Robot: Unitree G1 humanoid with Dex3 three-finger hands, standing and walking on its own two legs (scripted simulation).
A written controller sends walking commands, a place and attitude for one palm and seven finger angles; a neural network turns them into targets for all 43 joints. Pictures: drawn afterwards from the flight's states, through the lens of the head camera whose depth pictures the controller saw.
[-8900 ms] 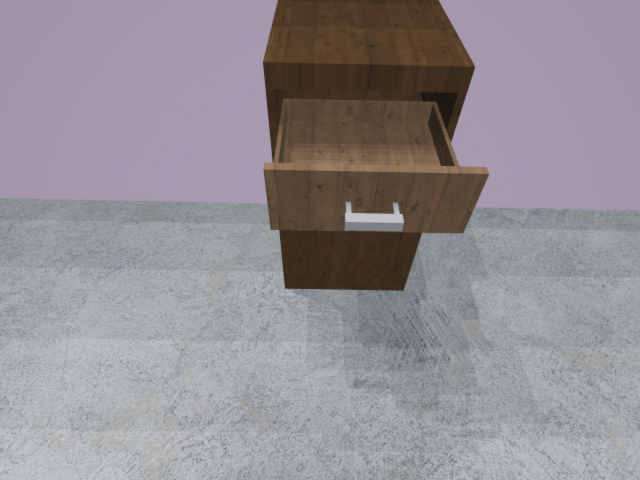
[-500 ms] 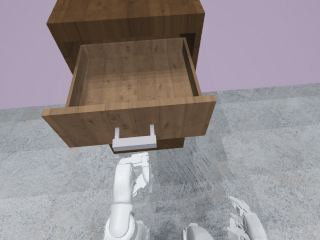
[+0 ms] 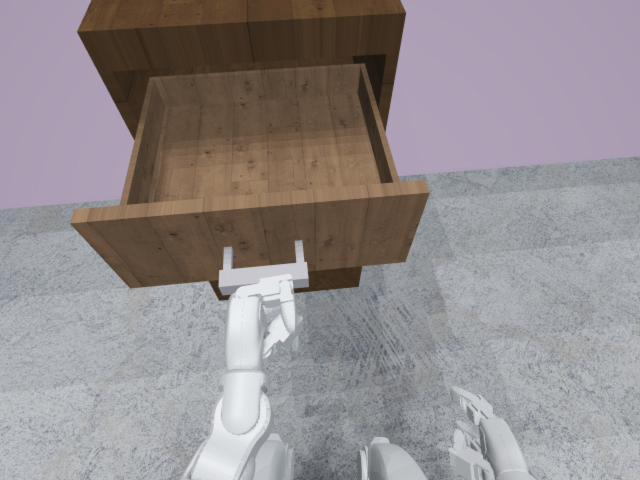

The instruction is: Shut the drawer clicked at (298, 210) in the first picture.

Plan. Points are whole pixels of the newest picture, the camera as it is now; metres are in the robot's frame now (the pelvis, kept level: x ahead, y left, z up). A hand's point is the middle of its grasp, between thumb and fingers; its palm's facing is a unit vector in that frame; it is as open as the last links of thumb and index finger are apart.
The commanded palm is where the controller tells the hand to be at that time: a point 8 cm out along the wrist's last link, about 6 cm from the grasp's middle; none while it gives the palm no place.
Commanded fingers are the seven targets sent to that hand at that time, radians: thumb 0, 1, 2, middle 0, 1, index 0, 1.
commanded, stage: push the drawer shut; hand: left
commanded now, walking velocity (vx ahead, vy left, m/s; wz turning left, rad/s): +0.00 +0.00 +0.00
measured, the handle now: (264, 264) +0.37 +0.08 +0.04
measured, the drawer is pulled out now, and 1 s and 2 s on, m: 0.28 0.16 0.04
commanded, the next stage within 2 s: none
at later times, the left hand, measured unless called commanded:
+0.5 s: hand (298, 284) +0.35 +0.04 +0.04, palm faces +0.05 -1.00 -0.04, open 3.2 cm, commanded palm +0.34 +0.09 +0.04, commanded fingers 0.00 0.90 0.90 -1.40 -1.60 -1.40 -1.60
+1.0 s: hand (295, 236) +0.42 +0.04 +0.04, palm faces +0.09 -1.00 -0.04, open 3.1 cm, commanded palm +0.40 +0.10 +0.04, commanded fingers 0.00 0.90 0.90 -1.40 -1.60 -1.40 -1.60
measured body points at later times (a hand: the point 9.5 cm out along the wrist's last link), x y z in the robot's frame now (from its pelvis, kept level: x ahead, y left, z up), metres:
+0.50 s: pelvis -0.02 +0.00 +0.00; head +0.07 -0.01 +0.44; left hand +0.34 +0.09 +0.04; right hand +0.12 -0.23 -0.12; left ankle +0.02 +0.10 -0.65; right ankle +0.01 -0.09 -0.65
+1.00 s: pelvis -0.01 +0.01 +0.00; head +0.10 +0.00 +0.43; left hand +0.41 +0.09 +0.04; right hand +0.06 -0.24 -0.13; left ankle +0.02 +0.10 -0.65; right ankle +0.01 -0.09 -0.65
